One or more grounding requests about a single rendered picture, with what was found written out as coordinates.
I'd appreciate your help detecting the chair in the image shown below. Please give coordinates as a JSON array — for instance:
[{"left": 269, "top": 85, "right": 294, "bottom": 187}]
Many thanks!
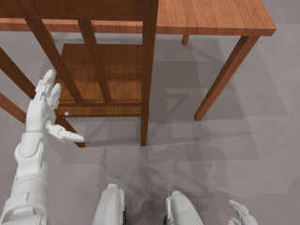
[{"left": 0, "top": 0, "right": 159, "bottom": 148}]

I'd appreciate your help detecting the right robot hand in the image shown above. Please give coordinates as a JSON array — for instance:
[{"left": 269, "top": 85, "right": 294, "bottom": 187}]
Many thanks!
[{"left": 228, "top": 200, "right": 258, "bottom": 225}]

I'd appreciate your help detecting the left robot hand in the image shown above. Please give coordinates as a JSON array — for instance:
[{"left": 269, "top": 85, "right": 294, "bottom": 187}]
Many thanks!
[{"left": 25, "top": 69, "right": 85, "bottom": 143}]

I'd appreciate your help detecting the robot left upper arm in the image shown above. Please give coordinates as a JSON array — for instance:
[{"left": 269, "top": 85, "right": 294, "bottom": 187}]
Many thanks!
[{"left": 1, "top": 214, "right": 51, "bottom": 225}]

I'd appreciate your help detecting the left robot forearm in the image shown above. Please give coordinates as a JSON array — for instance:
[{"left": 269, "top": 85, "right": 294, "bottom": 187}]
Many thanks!
[{"left": 0, "top": 131, "right": 50, "bottom": 225}]

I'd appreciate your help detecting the robot left thigh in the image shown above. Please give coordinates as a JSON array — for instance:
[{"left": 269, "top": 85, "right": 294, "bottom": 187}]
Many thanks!
[{"left": 92, "top": 187, "right": 125, "bottom": 225}]

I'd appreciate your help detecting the right robot shin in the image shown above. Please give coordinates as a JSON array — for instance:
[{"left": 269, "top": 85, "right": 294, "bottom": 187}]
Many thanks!
[{"left": 167, "top": 191, "right": 181, "bottom": 225}]

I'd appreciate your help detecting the table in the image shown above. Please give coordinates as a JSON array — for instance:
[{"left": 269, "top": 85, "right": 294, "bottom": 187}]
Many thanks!
[{"left": 0, "top": 0, "right": 277, "bottom": 124}]

